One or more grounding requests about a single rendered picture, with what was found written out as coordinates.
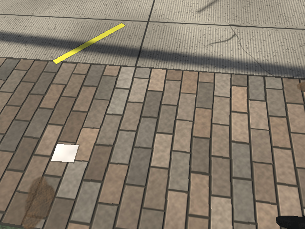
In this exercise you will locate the right robot hand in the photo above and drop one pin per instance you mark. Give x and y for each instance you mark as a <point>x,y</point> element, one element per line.
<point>291,222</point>

